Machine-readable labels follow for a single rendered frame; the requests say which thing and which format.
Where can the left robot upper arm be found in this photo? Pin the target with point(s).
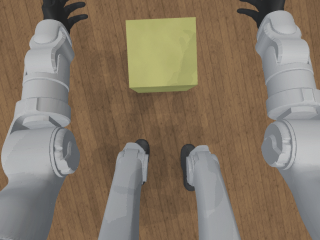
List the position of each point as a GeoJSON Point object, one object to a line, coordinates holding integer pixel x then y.
{"type": "Point", "coordinates": [36, 162]}

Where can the left robot hand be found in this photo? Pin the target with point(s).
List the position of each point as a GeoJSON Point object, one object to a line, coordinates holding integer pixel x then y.
{"type": "Point", "coordinates": [55, 10]}

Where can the right robot hand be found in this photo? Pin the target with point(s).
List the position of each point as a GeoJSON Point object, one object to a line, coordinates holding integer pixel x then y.
{"type": "Point", "coordinates": [264, 7]}

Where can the robot left thigh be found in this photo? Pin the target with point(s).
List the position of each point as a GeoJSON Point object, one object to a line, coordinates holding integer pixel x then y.
{"type": "Point", "coordinates": [122, 212]}

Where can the carton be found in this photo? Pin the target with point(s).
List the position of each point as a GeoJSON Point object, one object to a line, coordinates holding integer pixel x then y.
{"type": "Point", "coordinates": [162, 54]}

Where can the robot right forearm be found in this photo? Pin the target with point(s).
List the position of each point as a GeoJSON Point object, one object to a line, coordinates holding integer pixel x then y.
{"type": "Point", "coordinates": [287, 67]}

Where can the right robot foot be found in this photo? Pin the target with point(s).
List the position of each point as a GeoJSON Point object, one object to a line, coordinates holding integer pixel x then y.
{"type": "Point", "coordinates": [185, 151]}

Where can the robot left forearm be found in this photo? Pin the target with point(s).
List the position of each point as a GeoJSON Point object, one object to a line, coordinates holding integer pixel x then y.
{"type": "Point", "coordinates": [46, 80]}

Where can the right robot upper arm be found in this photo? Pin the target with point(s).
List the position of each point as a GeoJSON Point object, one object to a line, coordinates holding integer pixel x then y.
{"type": "Point", "coordinates": [293, 147]}

